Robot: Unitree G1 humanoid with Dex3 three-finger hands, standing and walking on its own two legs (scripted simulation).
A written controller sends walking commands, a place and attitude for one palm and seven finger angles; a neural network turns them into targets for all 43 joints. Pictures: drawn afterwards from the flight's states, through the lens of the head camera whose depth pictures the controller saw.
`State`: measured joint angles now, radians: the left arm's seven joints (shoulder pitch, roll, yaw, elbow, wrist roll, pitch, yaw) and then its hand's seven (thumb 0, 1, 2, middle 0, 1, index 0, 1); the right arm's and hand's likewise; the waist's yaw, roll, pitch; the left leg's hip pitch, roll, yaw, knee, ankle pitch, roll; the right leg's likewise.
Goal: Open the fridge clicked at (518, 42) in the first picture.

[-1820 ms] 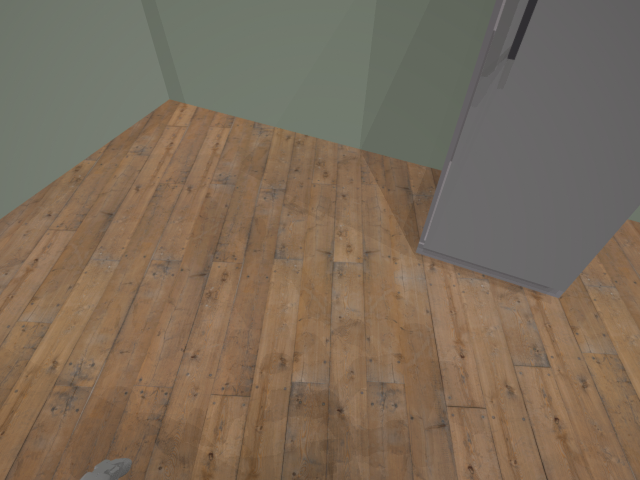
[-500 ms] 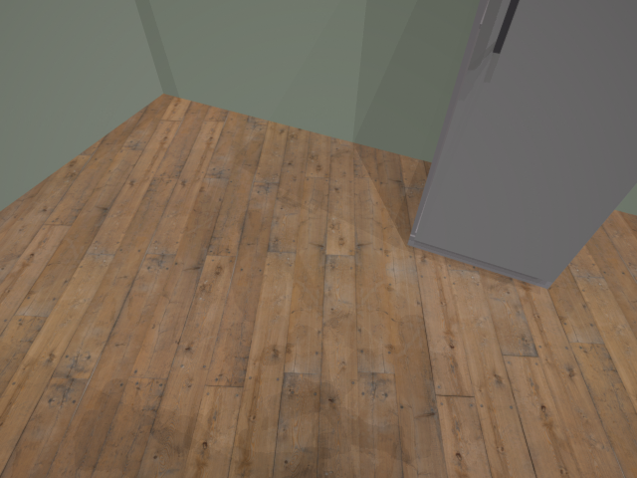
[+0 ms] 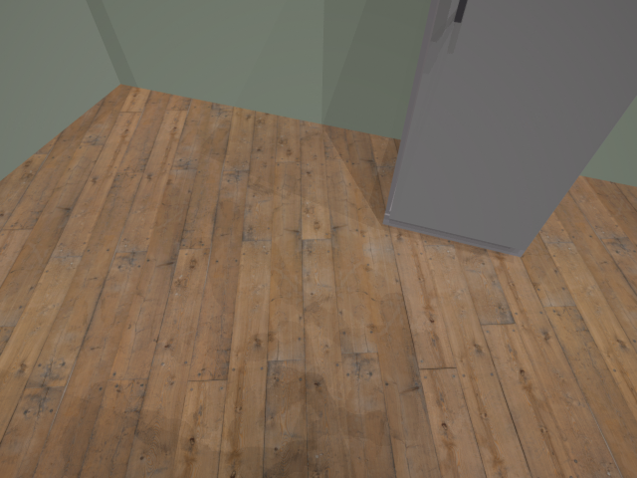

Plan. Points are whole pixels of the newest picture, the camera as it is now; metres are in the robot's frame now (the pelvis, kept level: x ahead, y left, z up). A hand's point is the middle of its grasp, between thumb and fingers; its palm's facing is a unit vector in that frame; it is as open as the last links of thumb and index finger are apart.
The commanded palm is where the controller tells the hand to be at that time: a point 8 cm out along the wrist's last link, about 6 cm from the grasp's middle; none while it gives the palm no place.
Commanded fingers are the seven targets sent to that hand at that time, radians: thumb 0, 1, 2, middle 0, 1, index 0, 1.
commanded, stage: walk to a spot facing it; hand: left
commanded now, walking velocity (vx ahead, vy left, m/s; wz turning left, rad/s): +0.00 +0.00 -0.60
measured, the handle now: out of the picture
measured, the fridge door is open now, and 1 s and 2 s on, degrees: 0 0 0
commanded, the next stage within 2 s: none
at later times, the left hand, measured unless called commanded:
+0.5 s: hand out of the picture +0.06 +0.18 -0.15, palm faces -0.16 -0.96 -0.23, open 7.4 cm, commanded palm none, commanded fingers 0.00 0.90 0.90 -0.20 -0.30 -0.20 -0.30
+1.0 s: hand (269, 337) +0.36 +0.11 -0.17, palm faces -0.55 -0.82 -0.15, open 7.4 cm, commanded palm none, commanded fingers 0.00 0.90 0.90 -0.20 -0.30 -0.20 -0.30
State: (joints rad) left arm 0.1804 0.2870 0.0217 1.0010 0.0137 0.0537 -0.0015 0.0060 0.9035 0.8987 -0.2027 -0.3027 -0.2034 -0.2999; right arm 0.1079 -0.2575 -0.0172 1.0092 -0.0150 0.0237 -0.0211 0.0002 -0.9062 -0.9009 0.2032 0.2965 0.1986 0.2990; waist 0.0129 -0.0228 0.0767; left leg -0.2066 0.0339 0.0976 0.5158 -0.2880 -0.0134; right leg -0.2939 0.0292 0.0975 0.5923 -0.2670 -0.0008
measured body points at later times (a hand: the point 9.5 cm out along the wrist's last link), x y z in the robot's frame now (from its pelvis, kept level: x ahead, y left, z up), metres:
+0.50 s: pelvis +0.02 -0.01 +0.01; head +0.05 -0.02 +0.46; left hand +0.07 +0.23 -0.13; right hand +0.06 -0.30 -0.12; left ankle +0.04 +0.14 -0.68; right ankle +0.00 -0.10 -0.73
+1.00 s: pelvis +0.17 +0.00 +0.01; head +0.22 +0.01 +0.45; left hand +0.39 +0.16 -0.15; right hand -0.02 -0.15 -0.12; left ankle +0.10 +0.12 -0.73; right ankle +0.15 -0.17 -0.65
